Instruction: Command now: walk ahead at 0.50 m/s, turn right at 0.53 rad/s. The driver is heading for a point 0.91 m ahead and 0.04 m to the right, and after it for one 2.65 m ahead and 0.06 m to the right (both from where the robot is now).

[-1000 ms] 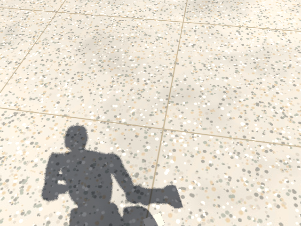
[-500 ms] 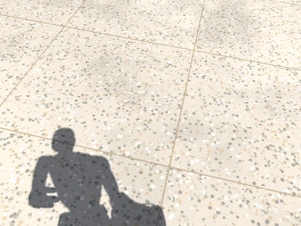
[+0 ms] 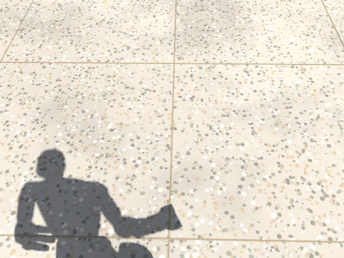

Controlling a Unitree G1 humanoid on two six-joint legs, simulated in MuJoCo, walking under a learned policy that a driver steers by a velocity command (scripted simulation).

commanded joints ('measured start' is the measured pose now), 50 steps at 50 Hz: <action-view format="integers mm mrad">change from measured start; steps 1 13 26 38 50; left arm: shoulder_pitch -57 161 -132 164 -52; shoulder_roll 159 12 34 298 101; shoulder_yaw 43 -1 -2 80 29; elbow -75 -76 -123 -56 18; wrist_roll -6 -23 0 17 28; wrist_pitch -17 1 8 -4 -64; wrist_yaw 20 27 3 5 13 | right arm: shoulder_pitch -5 199 90 253 55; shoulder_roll -60 -258 -124 -30 -45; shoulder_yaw -16 -92 -57 -5 -33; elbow -64 -40 56 96 83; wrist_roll -9 -14 23 17 40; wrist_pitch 0 -26 -10 19 51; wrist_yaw -4 8 22 14 18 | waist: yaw -28 -89 -61 78 -30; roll -69 202 42 -238 -83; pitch -31 -359 -8 -354 -1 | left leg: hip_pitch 44 958 519 38 -62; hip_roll -14 267 129 -81 20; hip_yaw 29 -492 -24 167 -37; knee -178 -632 -896 56 -107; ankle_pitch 177 -16 271 50 278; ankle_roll -30 274 255 50 29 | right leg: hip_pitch -81 -353 -427 647 105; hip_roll -223 -20 -230 -478 -358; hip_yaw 200 126 3 436 -80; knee -155 686 455 93 -246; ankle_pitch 212 -310 53 -48 226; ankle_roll -173 64 113 -196 -85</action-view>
